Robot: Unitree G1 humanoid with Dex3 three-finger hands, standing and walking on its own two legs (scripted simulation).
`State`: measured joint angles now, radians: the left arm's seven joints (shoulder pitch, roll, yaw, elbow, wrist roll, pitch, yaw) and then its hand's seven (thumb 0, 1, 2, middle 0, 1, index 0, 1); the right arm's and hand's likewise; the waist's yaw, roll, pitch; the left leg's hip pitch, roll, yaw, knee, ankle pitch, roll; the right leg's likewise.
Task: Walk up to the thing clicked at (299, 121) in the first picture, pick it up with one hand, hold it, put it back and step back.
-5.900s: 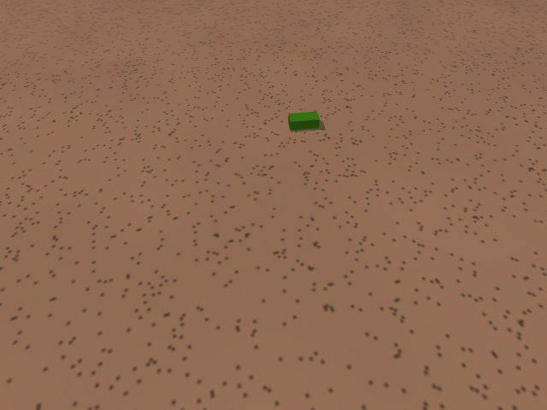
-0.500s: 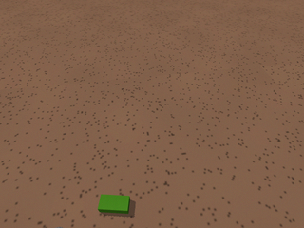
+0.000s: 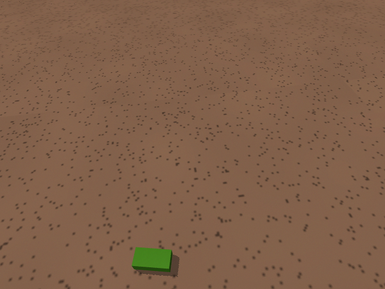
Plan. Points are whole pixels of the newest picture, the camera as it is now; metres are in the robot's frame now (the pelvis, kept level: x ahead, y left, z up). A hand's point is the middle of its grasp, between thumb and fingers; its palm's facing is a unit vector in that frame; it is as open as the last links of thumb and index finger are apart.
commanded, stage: walk up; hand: left
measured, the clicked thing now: (152, 259) +0.39 +0.23 -0.75
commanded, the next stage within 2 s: stand in 0.46 s
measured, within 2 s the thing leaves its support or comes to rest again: neither
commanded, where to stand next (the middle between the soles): +0.02 +0.00 m, yaw -2 degrees
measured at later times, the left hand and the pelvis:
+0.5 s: hand out of the picture +0.10 +0.25 -0.15, palm faces -0.01 -0.94 -0.34, open 7.4 cm; pelvis +0.01 +0.00 +0.00, yaw +0 degrees
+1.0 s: hand out of the picture +0.06 +0.24 -0.15, palm faces -0.02 -0.94 -0.34, open 7.4 cm; pelvis -0.01 -0.01 +0.00, yaw +0 degrees
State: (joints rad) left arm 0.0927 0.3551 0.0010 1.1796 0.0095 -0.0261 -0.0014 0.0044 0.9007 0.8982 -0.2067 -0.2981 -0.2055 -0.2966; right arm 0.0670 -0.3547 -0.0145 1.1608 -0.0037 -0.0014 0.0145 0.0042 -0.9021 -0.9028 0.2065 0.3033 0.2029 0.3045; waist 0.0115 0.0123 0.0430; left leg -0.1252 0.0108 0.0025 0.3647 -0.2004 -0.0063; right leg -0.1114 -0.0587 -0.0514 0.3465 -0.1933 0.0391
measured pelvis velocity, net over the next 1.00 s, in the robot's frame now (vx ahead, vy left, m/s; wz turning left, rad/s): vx -0.01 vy -0.01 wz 0.00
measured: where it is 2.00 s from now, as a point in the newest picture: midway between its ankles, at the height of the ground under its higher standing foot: outside the picture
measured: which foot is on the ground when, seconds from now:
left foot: down 0.00-1.00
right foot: down 0.00-1.00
